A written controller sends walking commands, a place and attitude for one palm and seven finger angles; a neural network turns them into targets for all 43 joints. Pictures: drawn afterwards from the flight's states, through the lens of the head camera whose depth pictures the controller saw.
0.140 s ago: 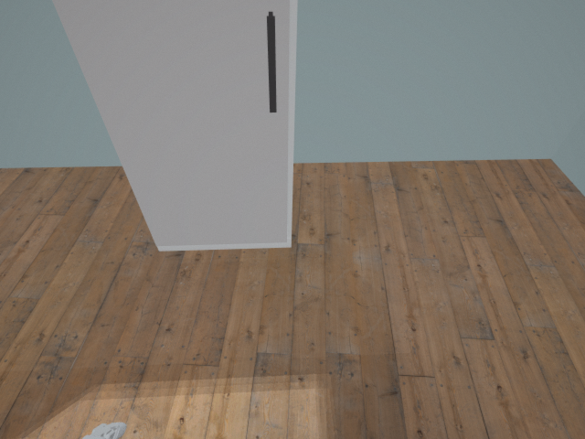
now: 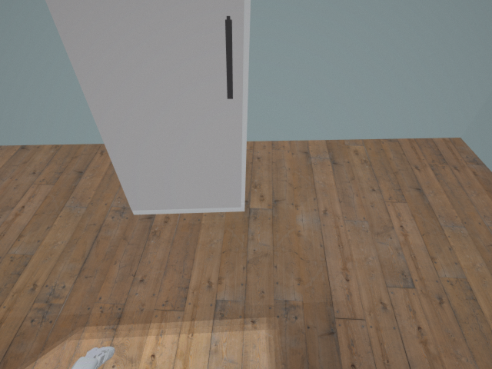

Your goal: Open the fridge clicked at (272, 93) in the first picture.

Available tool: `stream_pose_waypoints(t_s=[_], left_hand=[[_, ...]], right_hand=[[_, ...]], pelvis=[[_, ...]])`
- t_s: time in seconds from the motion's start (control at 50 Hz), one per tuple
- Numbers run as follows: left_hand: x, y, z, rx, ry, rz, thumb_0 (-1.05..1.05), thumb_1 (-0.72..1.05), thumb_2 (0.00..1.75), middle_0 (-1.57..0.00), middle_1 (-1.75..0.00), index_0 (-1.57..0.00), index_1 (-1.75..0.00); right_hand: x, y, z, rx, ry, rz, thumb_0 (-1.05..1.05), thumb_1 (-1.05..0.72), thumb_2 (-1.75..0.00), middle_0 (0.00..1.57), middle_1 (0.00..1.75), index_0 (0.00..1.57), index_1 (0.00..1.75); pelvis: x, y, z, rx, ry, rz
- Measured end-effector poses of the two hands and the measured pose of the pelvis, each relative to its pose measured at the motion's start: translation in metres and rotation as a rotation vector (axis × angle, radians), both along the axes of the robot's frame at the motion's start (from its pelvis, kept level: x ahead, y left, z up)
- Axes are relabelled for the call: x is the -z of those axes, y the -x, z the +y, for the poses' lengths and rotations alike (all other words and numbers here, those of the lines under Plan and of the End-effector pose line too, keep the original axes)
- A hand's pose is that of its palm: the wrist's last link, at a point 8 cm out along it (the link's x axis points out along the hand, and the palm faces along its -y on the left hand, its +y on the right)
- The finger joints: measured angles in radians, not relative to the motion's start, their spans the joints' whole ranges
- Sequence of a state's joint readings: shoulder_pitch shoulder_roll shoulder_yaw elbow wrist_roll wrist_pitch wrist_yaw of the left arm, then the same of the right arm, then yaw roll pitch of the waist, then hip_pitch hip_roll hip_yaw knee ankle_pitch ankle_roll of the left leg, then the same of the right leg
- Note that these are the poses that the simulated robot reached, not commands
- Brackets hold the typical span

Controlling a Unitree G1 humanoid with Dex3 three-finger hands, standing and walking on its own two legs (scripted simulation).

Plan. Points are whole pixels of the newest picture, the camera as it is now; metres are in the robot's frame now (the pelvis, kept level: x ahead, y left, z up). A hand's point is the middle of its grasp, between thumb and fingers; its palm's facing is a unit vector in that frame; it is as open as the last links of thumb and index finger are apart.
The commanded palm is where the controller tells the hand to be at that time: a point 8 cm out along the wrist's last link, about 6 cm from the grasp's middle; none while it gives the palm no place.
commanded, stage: stand and wait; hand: right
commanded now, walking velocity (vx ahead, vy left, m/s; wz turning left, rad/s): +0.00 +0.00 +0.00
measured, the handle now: (229, 59) +0.95 +0.11 +0.08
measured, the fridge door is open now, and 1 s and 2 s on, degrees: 0 0 0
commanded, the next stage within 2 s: look at it before walking up in 0.68 s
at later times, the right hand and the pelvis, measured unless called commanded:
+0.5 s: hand out of the picture +0.06 -0.23 -0.15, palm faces -0.02 +0.94 -0.33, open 7.4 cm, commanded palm none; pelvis -0.01 +0.02 +0.01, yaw +0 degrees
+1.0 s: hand out of the picture +0.06 -0.23 -0.15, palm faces -0.02 +0.94 -0.33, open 7.4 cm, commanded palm none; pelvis -0.01 +0.02 +0.01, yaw +0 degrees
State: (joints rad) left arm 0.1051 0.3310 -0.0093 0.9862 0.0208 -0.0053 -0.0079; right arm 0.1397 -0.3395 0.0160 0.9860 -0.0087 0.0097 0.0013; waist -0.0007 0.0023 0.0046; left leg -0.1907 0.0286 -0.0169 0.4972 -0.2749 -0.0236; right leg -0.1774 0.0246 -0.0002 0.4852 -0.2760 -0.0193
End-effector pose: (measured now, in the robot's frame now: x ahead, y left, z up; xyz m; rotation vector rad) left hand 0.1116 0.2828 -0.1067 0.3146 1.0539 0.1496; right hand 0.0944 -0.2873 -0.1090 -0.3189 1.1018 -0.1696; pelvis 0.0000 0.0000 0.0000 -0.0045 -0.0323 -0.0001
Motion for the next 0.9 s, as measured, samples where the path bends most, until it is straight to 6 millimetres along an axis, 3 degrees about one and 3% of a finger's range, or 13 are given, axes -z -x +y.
stream_pose_waypoints(t_s=[0.12, 0.34, 0.5, 0.9], left_hand=[[0.0, 0.006, 0.004, -0.005, 0.002, 0.017, 0.01, 0.9, 0.89, -0.2, -0.3, -0.2, -0.3], [0.005, 0.04, 0.02, -0.042, -0.015, 0.114, 0.01, 0.9, 0.9, -0.2, -0.3, -0.2, -0.3], [0.008, 0.058, 0.026, -0.061, -0.015, 0.156, 0.01, 0.9, 0.9, -0.2, -0.3, -0.2, -0.3], [0.007, 0.058, 0.026, -0.057, -0.007, 0.156, 0.01, 0.9, 0.9, -0.2, -0.3, -0.2, -0.3]], right_hand=[[0.004, 0.011, 0.009, 0.006, -0.017, 0.025, 0.0, -0.9, -0.9, 0.2, 0.3, 0.2, 0.3], [0.007, 0.036, 0.011, 0.03, -0.01, 0.095, 0.0, -0.9, -0.9, 0.2, 0.3, 0.2, 0.3], [0.005, 0.043, 0.01, 0.037, 0.002, 0.109, 0.0, -0.91, -0.9, 0.2, 0.3, 0.2, 0.3], [0.004, 0.036, 0.015, 0.029, -0.005, 0.094, 0.0, -0.91, -0.9, 0.2, 0.3, 0.2, 0.3]], pelvis=[[-0.002, 0.004, 0.005, -0.001, 0.001, -0.002], [-0.004, 0.01, 0.012, 0.001, 0.0, -0.003], [-0.005, 0.013, 0.015, 0.002, -0.001, -0.006], [-0.007, 0.014, 0.018, 0.002, -0.001, 0.001]])
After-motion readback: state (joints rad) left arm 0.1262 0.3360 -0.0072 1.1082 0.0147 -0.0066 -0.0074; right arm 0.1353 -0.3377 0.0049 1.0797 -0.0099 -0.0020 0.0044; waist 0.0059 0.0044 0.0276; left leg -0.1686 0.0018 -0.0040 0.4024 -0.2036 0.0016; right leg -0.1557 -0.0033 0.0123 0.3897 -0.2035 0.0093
